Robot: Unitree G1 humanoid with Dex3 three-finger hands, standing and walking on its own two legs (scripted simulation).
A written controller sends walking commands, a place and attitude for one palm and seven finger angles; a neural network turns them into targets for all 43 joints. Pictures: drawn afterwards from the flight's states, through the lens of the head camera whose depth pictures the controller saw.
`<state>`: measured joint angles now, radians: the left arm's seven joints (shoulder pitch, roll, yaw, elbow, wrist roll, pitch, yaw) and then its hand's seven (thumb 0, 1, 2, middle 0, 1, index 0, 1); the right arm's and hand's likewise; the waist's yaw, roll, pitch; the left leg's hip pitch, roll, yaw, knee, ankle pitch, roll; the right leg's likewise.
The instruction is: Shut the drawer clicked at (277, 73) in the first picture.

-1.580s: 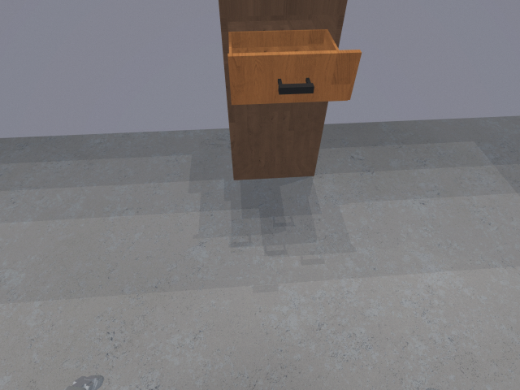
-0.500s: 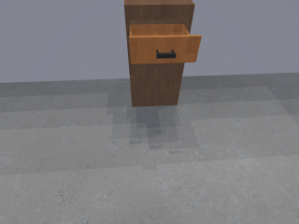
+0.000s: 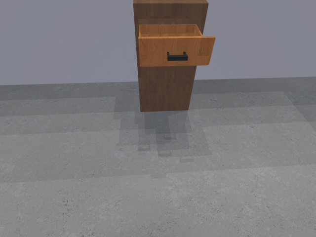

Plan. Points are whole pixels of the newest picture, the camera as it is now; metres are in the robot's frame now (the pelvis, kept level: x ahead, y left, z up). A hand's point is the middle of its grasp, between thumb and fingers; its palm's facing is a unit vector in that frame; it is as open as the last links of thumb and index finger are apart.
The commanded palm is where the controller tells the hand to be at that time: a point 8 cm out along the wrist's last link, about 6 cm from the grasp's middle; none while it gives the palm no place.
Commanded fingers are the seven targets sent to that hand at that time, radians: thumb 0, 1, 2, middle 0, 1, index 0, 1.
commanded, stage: walk to a spot facing it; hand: left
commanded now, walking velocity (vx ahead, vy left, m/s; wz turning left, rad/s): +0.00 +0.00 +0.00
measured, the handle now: (176, 55) +0.98 -0.04 -0.03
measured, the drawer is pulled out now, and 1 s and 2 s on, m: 0.30 0.30 0.30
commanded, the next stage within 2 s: none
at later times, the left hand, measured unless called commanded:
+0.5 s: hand out of the picture +0.05 +0.18 -0.18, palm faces -0.12 -0.96 -0.26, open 7.4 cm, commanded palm none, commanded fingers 0.00 0.90 0.90 -0.20 -0.30 -0.20 -0.30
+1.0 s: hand out of the picture +0.15 +0.21 -0.19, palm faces -0.28 -0.94 -0.20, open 7.4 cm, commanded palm none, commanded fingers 0.00 0.90 0.90 -0.20 -0.30 -0.20 -0.30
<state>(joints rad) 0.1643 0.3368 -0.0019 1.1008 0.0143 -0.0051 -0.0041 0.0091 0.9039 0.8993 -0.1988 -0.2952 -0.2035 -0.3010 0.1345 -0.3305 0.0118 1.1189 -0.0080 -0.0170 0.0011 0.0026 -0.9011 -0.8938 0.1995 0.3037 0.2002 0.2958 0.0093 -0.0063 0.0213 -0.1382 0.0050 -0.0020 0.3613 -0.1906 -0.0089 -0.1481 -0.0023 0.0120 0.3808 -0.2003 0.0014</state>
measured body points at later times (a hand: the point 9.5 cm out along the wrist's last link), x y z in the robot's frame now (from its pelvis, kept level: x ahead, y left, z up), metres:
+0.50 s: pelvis -0.01 -0.02 -0.03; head +0.00 -0.05 +0.42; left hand +0.06 +0.23 -0.16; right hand +0.01 -0.28 -0.18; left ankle +0.00 +0.12 -0.72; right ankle -0.01 -0.10 -0.75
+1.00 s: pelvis +0.12 +0.01 -0.02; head +0.14 +0.02 +0.43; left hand +0.17 +0.26 -0.18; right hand +0.17 -0.27 -0.13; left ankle +0.22 +0.08 -0.75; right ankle +0.00 -0.09 -0.74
